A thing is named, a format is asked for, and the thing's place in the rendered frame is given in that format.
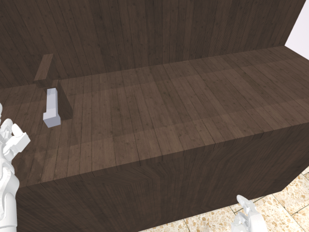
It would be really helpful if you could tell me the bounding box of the robot left forearm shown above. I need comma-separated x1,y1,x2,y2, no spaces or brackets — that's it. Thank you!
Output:
0,158,19,232

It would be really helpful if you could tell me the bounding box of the counter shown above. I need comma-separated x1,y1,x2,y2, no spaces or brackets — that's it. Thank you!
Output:
0,0,309,232

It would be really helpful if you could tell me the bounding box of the tap lever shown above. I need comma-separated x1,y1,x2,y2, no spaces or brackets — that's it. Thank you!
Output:
43,88,61,128

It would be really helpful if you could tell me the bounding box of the right robot hand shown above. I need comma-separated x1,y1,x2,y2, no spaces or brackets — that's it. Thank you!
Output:
231,195,268,232

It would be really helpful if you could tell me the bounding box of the left robot hand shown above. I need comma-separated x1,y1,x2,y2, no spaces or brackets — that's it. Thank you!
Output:
0,103,30,163

